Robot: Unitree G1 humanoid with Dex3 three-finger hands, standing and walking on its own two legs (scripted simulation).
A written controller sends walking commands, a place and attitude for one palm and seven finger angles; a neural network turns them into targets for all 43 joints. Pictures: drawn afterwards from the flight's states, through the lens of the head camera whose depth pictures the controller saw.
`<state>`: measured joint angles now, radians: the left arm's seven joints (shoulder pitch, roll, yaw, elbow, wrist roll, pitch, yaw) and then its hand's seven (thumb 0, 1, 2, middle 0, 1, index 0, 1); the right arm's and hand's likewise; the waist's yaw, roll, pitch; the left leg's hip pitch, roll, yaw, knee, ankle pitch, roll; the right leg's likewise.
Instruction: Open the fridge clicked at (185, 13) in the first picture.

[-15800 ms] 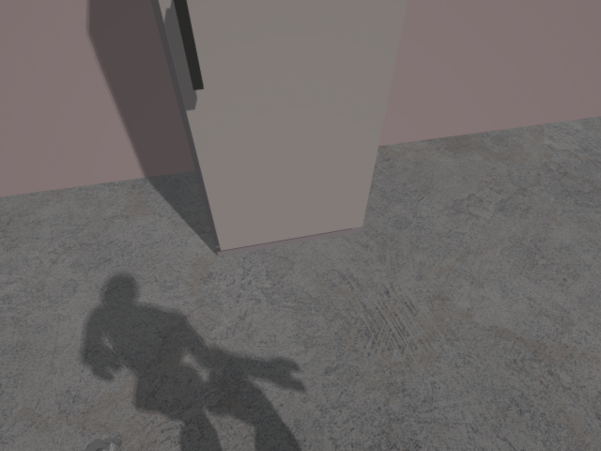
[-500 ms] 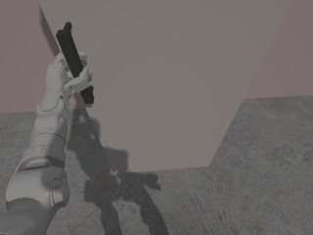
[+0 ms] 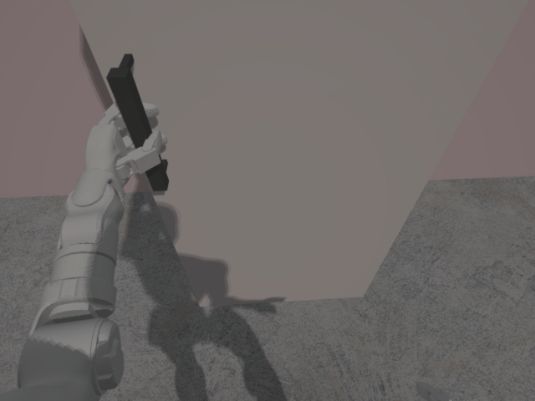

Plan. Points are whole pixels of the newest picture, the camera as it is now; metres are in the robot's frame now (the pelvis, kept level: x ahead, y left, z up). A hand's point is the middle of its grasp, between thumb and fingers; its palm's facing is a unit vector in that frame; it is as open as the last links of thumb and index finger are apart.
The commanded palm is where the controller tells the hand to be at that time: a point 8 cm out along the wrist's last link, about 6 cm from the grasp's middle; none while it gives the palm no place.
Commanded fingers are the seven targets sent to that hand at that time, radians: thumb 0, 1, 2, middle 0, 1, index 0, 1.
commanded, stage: pull the door a little, standing still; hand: left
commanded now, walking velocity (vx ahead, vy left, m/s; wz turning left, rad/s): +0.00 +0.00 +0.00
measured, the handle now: (146, 129) +0.49 +0.21 +0.15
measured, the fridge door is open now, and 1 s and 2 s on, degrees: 0 25 64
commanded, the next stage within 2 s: walk backward, drawing the door open in 0.28 s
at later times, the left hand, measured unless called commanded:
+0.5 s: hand (150, 197) +0.35 +0.17 +0.15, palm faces +0.08 -0.98 -0.18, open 6.8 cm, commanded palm +0.31 +0.22 +0.15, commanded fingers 0.00 0.90 0.90 -0.45 -1.40 -0.45 -1.40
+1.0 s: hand (187, 293) +0.22 +0.10 +0.14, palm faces +0.18 -0.96 -0.21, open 7.0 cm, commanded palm +0.18 +0.14 +0.15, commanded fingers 0.00 0.90 0.90 -0.45 -1.40 -0.45 -1.40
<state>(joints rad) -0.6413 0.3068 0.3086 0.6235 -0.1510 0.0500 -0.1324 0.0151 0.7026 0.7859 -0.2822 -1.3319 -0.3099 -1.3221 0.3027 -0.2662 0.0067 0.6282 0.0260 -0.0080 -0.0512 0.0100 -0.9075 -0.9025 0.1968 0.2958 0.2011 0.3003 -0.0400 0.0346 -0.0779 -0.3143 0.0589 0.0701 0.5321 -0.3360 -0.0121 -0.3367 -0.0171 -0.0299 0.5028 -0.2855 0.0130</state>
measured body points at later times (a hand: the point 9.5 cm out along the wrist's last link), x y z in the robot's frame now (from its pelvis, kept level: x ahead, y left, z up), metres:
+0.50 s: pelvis +0.03 +0.00 +0.00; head +0.04 -0.01 +0.45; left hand +0.34 +0.22 +0.16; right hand +0.18 -0.24 -0.09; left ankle -0.05 +0.13 -0.73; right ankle -0.03 -0.12 -0.73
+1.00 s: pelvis -0.05 -0.06 +0.00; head -0.02 -0.08 +0.44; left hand +0.20 +0.15 +0.16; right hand +0.13 -0.26 -0.11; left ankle -0.05 +0.12 -0.73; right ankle -0.03 -0.14 -0.72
